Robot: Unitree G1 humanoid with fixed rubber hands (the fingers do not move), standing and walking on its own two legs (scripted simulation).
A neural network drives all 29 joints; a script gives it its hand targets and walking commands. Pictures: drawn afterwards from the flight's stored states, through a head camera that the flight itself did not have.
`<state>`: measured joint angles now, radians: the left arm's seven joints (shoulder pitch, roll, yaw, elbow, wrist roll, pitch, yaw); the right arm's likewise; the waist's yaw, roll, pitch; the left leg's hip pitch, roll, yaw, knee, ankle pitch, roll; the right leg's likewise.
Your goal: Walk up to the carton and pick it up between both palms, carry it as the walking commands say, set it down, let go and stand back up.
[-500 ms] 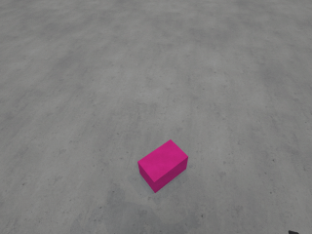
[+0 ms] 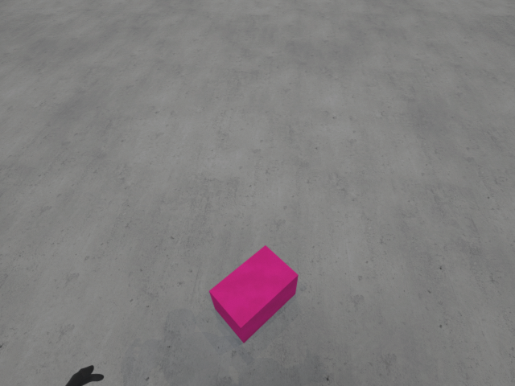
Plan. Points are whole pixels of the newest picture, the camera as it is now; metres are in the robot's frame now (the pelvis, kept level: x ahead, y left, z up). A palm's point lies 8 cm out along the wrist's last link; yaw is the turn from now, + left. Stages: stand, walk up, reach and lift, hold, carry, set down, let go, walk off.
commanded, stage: walk up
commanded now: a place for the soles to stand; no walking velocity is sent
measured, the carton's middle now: (255, 292) +0.57 +0.03 -0.67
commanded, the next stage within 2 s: none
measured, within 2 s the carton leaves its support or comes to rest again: neither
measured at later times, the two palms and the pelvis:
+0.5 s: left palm out of the picture +0.13 +0.32 -0.07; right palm out of the picture +0.12 -0.35 -0.06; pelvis +0.02 -0.02 +0.02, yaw +5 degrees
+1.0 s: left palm out of the picture +0.09 +0.21 -0.09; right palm out of the picture +0.27 -0.49 -0.05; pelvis +0.11 -0.15 -0.01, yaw +21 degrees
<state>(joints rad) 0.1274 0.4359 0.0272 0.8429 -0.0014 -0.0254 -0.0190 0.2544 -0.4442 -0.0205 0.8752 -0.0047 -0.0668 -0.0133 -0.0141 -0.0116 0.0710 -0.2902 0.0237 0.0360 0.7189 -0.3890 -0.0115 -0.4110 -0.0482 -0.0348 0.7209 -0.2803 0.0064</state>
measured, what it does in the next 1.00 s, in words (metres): steps to the right, turning left: right foot, then left foot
